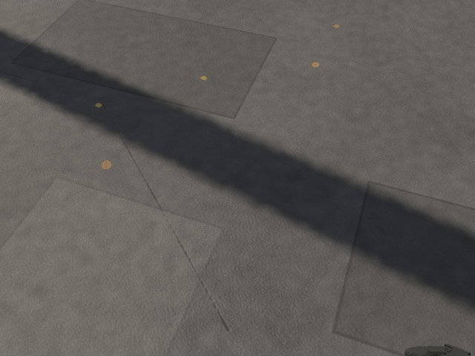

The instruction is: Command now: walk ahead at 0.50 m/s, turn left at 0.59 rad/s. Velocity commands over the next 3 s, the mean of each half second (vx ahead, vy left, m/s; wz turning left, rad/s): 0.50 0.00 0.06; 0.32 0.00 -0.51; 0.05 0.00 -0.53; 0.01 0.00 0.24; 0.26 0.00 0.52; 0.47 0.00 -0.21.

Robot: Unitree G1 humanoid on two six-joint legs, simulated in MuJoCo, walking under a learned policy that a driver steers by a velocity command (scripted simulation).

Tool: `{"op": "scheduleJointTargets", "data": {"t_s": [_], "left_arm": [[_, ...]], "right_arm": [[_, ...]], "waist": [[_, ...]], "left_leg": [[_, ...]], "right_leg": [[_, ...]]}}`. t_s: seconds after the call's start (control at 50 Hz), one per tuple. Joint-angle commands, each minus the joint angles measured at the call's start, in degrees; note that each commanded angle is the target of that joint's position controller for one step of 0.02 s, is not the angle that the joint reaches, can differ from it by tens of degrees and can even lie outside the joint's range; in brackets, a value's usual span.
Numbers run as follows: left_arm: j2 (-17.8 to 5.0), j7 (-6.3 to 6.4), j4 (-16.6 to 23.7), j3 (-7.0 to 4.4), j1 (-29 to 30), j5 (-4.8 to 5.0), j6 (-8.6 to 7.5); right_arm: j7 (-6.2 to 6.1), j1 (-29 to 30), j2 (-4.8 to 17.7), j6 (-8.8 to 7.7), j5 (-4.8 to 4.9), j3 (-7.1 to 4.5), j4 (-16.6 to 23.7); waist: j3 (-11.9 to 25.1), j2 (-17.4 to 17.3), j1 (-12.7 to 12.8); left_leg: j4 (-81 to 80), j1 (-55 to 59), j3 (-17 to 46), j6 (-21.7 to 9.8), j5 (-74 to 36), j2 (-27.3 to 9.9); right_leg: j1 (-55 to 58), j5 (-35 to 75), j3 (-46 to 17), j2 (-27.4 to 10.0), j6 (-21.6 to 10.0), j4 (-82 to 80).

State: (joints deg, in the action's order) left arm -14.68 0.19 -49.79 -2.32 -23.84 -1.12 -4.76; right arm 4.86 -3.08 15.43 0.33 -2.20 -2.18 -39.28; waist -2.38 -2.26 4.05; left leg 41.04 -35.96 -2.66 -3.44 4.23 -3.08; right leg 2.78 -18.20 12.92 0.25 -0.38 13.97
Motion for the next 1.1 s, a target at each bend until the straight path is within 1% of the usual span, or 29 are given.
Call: {"op": "scheduleJointTargets", "data": {"t_s": [0.02, 0.06, 0.08, 0.1, 0.12, 0.14, 0.16, 0.18, 0.2, 0.24, 0.28, 0.34, 0.46, 0.54, 0.58, 0.62, 0.64, 0.66, 0.68, 0.7, 0.72, 0.74, 0.76, 0.78, 0.82, 0.86, 0.96, 1.04, 1.1], "left_arm": [[-9.7, 0.69, 2.0, -2.14, -0.5, -0.17, 0.14], [-11.6, 1.07, 1.3, -2.47, -1.1, -0.28, 1.11], [-11.9, 1.16, 1.6, -2.43, -0.7, -0.01, 1.6], [-9.8, 0.97, 2.7, -1.63, -1.6, -0.07, 1.58], [-1.9, -0.53, 6.6, 0.32, -4.7, 0.22, 1.31], [-7.9, -0.29, 6.6, -1.09, 1.6, -0.21, 1.32], [-7.6, -0.33, 7.6, -1.07, 5.7, 0.92, 1.02], [-6.3, -0.43, 6.9, -0.49, 5.5, 1.24, 0.55], [-5.8, -0.64, 5.5, -0.49, 4.1, 0.76, 1.06], [-5.2, -1.26, 2.9, -0.63, -0.3, -0.33, 3.12], [-4.4, -1.95, 2.5, -0.95, 0.1, -0.12, 3.88], [-3.7, -2.28, 3.3, -1.26, 5.8, 0.08, 4.14], [-1.9, -2.91, 5.8, -0.45, 15.7, -0.39, 3.55], [-1.0, -3.55, 8.5, 0.34, 21.5, -0.66, 3.3], [-1.8, -3.36, 8.4, 0.08, 19.5, -0.66, 3.41], [-3.4, -2.81, 6.7, -0.74, 12.5, -0.85, 3.42], [-5.2, -2.48, 4.9, -1.63, 6.1, -1.09, 3.05], [-7.8, -1.85, 2.6, -2.93, -2.6, -2.05, 2.55], [-15.3, -0.85, 3.0, -5.07, -3.5, -2.28, 2.83], [-15.8, -0.97, 3.6, -5.38, -2.2, 0.74, 3.16], [-14.5, -0.51, 3.8, -5.12, 1.3, 1.45, 3.22], [-10.8, -0.36, 3.9, -4.21, 4.1, 1.43, 3.27], [-8.4, -0.25, 4.3, -3.52, 6.9, 1.43, 3.34], [-6.8, -0.07, 4.6, -2.97, 8.6, 1.73, 3.33], [-7.8, -0.37, 4.7, -2.92, 8.8, 1.31, 2.71], [-9.8, -0.49, 4.6, -3.45, 7.8, 0.91, 2.46], [-10.0, 0.15, 4.9, -3.58, 5.1, 1.02, 3.97], [-10.7, 0.64, 5.5, -3.98, 3.5, 0.35, 5.18], [-11.3, 0.76, 6.4, -4.29, 4.2, -0.18, 5.88]], "right_arm": [[-0.14, 4.8, 3.0, -0.76, -0.38, -0.44, 5.4], [-0.9, -1.1, 4.4, -0.98, -0.79, -1.22, 4.0], [-1.51, -9.3, 5.6, -1.5, -1.17, -2.08, 1.5], [-2.51, -19.0, 9.0, -1.82, -1.89, -3.42, -1.3], [-3.41, -17.9, 14.9, -1.82, -0.96, -4.5, -0.5], [-4.22, -22.1, 13.8, -1.16, 0.74, -4.51, -0.2], [-4.86, -18.3, 11.8, -1.28, 0.92, -3.95, -1.7], [-4.93, -15.9, 8.4, -1.86, 1.01, -2.95, -2.4], [-4.87, -13.7, 6.5, -2.57, 0.93, -2.22, -2.8], [-4.64, -12.0, 4.3, -3.94, 1.09, -1.32, -3.4], [-4.49, -13.3, 5.0, -5.04, 1.2, -1.54, -4.9], [-4.58, -15.4, 5.1, -5.63, 1.12, -1.54, -6.6], [-5.34, -18.3, 4.2, -6.15, 1.32, -0.92, -9.3], [-6.35, -22.4, 4.7, -5.61, 1.05, -0.73, -12.1], [-6.87, -21.8, 6.3, -5.26, 0.86, -0.88, -12.6], [-7.41, -20.4, 8.3, -4.57, 0.53, -1.31, -12.6], [-7.39, -19.6, 9.0, -4.18, 0.41, -1.49, -12.3], [-7.18, -17.1, 9.2, -4.2, 1.01, -1.52, -11.0], [-6.08, -20.0, 3.0, -4.85, 2.16, -0.26, -7.5], [-5.98, -16.8, 5.9, -5.15, 1.71, -0.89, -5.9], [-5.93, -14.0, 5.2, -5.54, 1.7, -0.47, -4.8], [-6.01, -13.6, 5.0, -5.84, 1.87, -0.27, -4.6], [-6.08, -13.7, 5.1, -5.32, 1.37, -0.49, -5.1], [-6.02, -14.1, 5.2, -4.13, 0.39, -0.52, -4.7], [-5.77, -15.7, 4.0, -1.92, -0.17, -0.39, -4.6], [-5.72, -15.5, 3.2, -1.09, 0.14, -0.19, -4.0], [-6.01, -7.9, 4.1, -0.34, 0.62, -0.14, -0.9], [-6.37, -3.4, 5.3, -0.29, 1.16, -0.04, 0.8], [-6.78, -3.0, 6.2, -0.82, 1.65, 0.01, 1.4]], "waist": [[-1.6, 7.4, -1.4], [2.9, 8.4, -4.2], [7.7, 6.9, -8.0], [14.1, 1.7, -11.6], [19.8, -12.3, -7.3], [21.9, -2.9, -12.2], [12.7, -0.8, -10.2], [7.5, 0.8, -7.8], [4.9, 1.7, -5.3], [3.9, 0.0, -2.7], [2.4, -0.2, -2.2], [-0.9, -0.6, -3.6], [-3.2, -0.9, -5.8], [-4.0, -0.8, -7.4], [-1.7, -2.3, -5.7], [2.6, -4.1, -2.1], [6.3, -3.9, 0.7], [10.1, -0.6, 5.8], [15.6, 13.1, 2.4], [19.9, 8.6, 2.5], [12.9, 4.1, 0.9], [7.0, 1.1, -1.0], [3.2, -0.9, -3.3], [2.1, -0.2, -4.9], [3.6, 1.6, -6.3], [5.5, 3.0, -6.5], [6.9, 6.6, -3.4], [5.7, 7.2, -1.4], [4.5, 7.7, -1.3]], "left_leg": [[-4.8, 3.5, -4.1, -2.7, 5.4, 2.8], [-7.0, 12.0, -5.8, -5.3, 11.2, 7.1], [-11.0, 22.7, -5.4, -7.0, 9.8, 9.2], [-13.7, 39.3, 5.5, -9.8, 13.7, 2.0], [-16.8, 57.9, 36.0, -17.1, 12.0, -17.8], [-22.9, 55.9, 43.1, -17.9, 7.6, -19.8], [-22.8, 49.3, 31.0, -16.1, -0.4, -17.6], [-23.9, 40.4, 24.1, -13.7, -8.3, -14.9], [-25.4, 34.7, 18.4, -11.0, -11.8, -12.1], [-28.7, 28.1, 11.9, -8.8, -13.7, -9.6], [-31.0, 27.7, 8.7, -7.9, -14.1, -8.7], [-33.7, 29.8, 4.4, -5.6, -12.4, -7.8], [-34.2, 35.0, -2.7, -3.5, -18.1, -7.4], [-30.4, 42.1, -5.8, -2.7, -30.0, -9.2], [-24.2, 44.5, -7.6, -1.7, -46.6, -9.9], [-12.2, 44.8, -8.8, -1.5, -58.7, -10.7], [-2.2, 41.9, -9.0, -1.9, -55.1, -10.8], [13.7, 32.3, -9.9, -0.9, -41.1, -8.6], [37.4, 8.1, -9.9, 2.5, 9.2, 1.8], [47.5, -0.9, 2.5, 3.1, 26.4, 7.3], [45.2, -3.7, 6.3, 3.0, 20.9, 2.7], [40.2, -2.5, 5.5, 3.3, 18.1, 0.9], [35.5, -0.4, 5.2, 3.8, 17.5, -0.3], [31.9, 2.6, 5.1, 4.7, 17.1, -0.7], [26.9, 6.3, 4.1, 6.1, 16.2, -0.1], [22.4, 6.5, 3.2, 7.0, 13.8, 0.5], [12.9, 4.3, 3.6, 7.3, 7.3, 0.9], [7.8, 2.9, 5.2, 6.6, 8.7, 1.8], [2.6, 5.0, 6.5, 5.3, 12.8, 3.3]], "right_leg": [[0.7, 41.5, -2.8, -15.5, -5.7, 1.8], [2.5, 58.1, -0.6, -15.7, -5.1, 14.4], [-1.0, 56.4, 0.7, -14.9, -4.2, 26.1], [-13.4, 39.2, 0.7, -13.7, -2.9, 41.7], [-39.1, -14.3, -1.1, -3.8, 0.3, 61.0], [-43.3, -11.4, -11.3, -1.8, 0.0, 66.5], [-45.7, -4.7, -12.9, -4.9, -0.7, 65.5], [-42.2, -1.7, -13.2, -6.3, -1.2, 60.4], [-38.1, -0.7, -13.9, -7.5, -1.3, 56.1], [-31.5, 0.5, -14.6, -6.8, -1.0, 53.1], [-33.1, 3.3, -15.2, -5.8, -1.1, 51.4], [-39.9, 10.2, -16.4, -5.2, -1.1, 47.1], [-42.3, 19.7, -12.1, -3.9, -1.3, 32.1], [-41.3, 16.8, -6.8, -2.1, -3.7, 23.7], [-36.0, 11.6, -4.2, 1.1, -6.0, 22.0], [-27.7, 5.3, -3.1, 4.5, -9.0, 21.4], [-19.7, 4.0, -4.6, 5.6, -10.8, 18.9], [-6.7, 7.2, -10.7, 2.5, -13.7, 13.1], [12.3, 21.2, -37.0, -16.0, -22.5, 13.9], [15.1, 37.9, -52.9, -21.2, -27.8, 8.8], [9.0, 46.5, -42.1, -20.1, -25.9, 8.7], [1.5, 49.6, -36.4, -17.6, -22.9, 7.4], [-4.8, 49.6, -31.5, -14.1, -19.7, 5.9], [-9.5, 49.8, -28.3, -11.3, -18.1, 4.5], [-13.0, 55.0, -25.2, -8.7, -16.6, 4.5], [-13.3, 59.0, -23.5, -6.9, -15.5, 5.4], [-10.8, 53.6, -25.5, -4.9, -11.4, 7.9], [-7.3, 48.4, -31.3, -6.8, -11.6, 9.8], [-6.0, 48.1, -35.8, -7.7, -12.0, 12.6]]}}
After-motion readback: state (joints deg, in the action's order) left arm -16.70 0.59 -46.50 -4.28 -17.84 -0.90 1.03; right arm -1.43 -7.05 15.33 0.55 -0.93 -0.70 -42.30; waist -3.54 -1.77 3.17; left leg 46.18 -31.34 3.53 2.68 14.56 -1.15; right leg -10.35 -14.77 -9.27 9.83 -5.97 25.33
